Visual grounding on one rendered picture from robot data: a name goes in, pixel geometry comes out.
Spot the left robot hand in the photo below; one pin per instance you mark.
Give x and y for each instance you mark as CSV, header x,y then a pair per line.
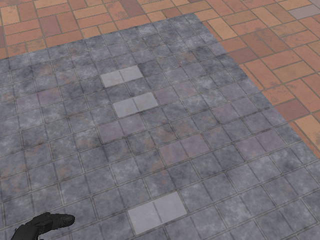
x,y
41,224

